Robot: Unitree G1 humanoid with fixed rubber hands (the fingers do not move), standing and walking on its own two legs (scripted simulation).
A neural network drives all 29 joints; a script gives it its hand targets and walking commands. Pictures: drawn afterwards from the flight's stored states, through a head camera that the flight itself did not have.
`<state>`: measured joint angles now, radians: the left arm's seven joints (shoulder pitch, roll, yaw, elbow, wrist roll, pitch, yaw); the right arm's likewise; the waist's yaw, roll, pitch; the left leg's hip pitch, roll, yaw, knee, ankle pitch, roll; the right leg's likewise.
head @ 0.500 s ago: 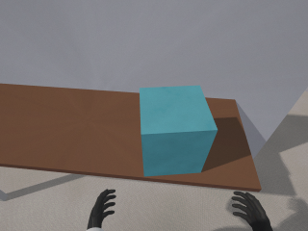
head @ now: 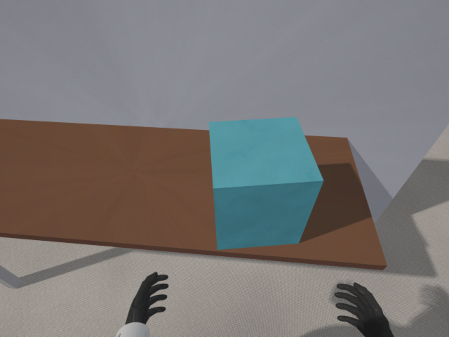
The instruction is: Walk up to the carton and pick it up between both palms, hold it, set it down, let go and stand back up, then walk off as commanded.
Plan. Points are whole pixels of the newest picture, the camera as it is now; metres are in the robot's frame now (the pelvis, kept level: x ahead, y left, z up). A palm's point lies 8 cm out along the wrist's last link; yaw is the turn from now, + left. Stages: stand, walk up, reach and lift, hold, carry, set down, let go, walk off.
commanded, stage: set down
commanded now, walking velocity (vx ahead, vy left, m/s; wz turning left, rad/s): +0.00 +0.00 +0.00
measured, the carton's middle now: (255, 185) +0.47 -0.03 -0.05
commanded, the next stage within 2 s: let go in 1.34 s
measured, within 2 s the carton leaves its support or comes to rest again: neither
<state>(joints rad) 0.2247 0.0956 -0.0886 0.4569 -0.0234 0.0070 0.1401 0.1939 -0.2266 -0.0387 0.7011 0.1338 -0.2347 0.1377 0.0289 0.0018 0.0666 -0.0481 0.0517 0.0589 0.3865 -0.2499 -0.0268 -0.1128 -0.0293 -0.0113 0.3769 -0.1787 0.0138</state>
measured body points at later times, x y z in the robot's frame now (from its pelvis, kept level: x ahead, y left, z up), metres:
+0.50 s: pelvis +0.02 +0.01 +0.00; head +0.02 +0.01 +0.45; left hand +0.17 +0.23 -0.09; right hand +0.17 -0.22 -0.09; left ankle -0.02 +0.13 -0.74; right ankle +0.02 -0.14 -0.74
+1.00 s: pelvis +0.01 +0.00 +0.00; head +0.00 +0.01 +0.45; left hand +0.16 +0.22 -0.10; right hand +0.15 -0.23 -0.09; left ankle -0.02 +0.13 -0.74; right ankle +0.02 -0.14 -0.74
